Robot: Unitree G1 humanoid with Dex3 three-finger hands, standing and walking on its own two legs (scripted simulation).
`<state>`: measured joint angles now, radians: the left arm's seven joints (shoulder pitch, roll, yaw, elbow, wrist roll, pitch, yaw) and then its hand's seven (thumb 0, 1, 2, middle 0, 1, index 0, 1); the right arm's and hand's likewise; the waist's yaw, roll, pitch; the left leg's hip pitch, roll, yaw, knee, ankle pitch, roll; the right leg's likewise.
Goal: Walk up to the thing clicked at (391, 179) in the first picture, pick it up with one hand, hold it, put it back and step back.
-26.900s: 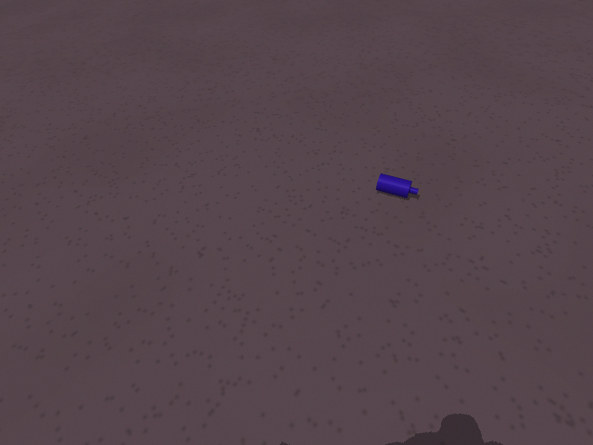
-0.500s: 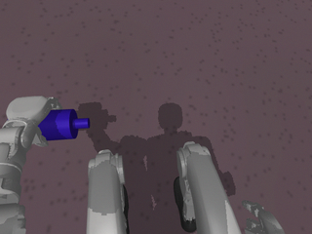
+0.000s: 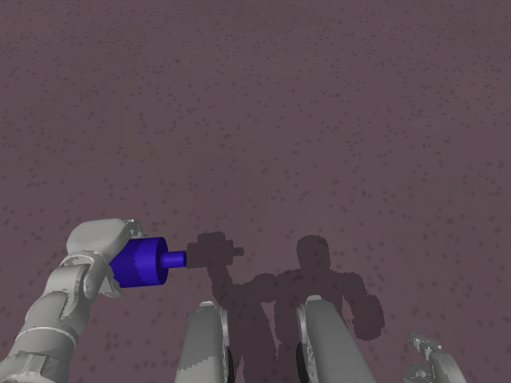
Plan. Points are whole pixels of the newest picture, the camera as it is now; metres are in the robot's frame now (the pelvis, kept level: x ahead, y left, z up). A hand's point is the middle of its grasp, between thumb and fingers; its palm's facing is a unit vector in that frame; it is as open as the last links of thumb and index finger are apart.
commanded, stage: lift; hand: left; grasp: from above
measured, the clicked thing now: (131, 262) +0.34 +0.24 -0.11
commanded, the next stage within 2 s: hold in 0.68 s
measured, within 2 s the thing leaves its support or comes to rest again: neither
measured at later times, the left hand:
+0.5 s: hand (100, 233) +0.34 +0.23 +0.03, palm faces -0.47 -0.05 -0.88, open 11.0 cm
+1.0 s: hand (90, 203) +0.36 +0.23 +0.08, palm faces -0.48 -0.05 -0.88, open 10.9 cm
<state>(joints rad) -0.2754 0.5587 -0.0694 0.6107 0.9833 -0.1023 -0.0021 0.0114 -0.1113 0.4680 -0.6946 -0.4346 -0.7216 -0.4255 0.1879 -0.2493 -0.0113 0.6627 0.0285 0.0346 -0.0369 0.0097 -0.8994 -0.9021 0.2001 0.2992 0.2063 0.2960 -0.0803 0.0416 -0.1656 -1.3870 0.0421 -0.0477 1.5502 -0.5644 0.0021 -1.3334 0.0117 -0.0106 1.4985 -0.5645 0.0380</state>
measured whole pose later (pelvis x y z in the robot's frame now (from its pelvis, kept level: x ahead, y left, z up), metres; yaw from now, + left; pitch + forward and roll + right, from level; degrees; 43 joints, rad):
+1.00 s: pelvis +0.07 +0.00 +0.16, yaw +1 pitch +8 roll -1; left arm -0.26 0.40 -0.19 0.76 1.03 -0.04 0.07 0.00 -0.13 0.51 -0.66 -0.49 -0.69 -0.49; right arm 0.24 -0.25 -0.05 0.74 0.03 0.00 -0.04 0.01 -0.90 -0.90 0.20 0.30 0.21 0.30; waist -0.04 0.03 -0.06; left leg -0.53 0.03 0.02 0.74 -0.35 0.00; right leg -0.50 -0.01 0.03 0.72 -0.35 0.03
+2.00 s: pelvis +0.05 +0.00 +0.17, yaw +0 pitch +2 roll +0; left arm -0.22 0.41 -0.21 0.64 1.01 -0.06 -0.04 0.01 -0.12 0.50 -0.69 -0.44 -0.71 -0.44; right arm 0.20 -0.26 -0.03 0.69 0.05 0.04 -0.06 0.01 -0.90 -0.90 0.20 0.30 0.20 0.30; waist 0.00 0.05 -0.01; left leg -0.35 0.02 0.03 0.57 -0.25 0.00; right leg -0.34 -0.02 0.04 0.57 -0.26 0.03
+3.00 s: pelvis +0.06 -0.01 +0.18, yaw +1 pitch +2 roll +0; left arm -0.24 0.41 -0.17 0.71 1.03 -0.12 -0.01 0.00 -0.12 0.52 -0.65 -0.51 -0.67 -0.51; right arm 0.19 -0.26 -0.04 0.68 0.05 0.08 -0.06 0.01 -0.89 -0.90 0.20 0.30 0.20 0.30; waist -0.01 0.04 0.00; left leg -0.33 0.02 0.03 0.53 -0.24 0.00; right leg -0.32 -0.02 0.04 0.54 -0.25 0.03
